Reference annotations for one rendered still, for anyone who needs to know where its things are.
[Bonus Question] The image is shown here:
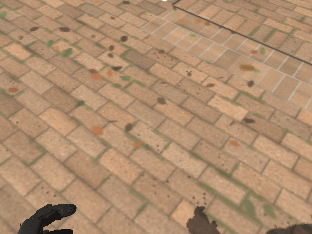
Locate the left robot hand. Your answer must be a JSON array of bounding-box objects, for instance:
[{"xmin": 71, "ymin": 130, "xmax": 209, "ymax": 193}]
[{"xmin": 18, "ymin": 204, "xmax": 77, "ymax": 234}]

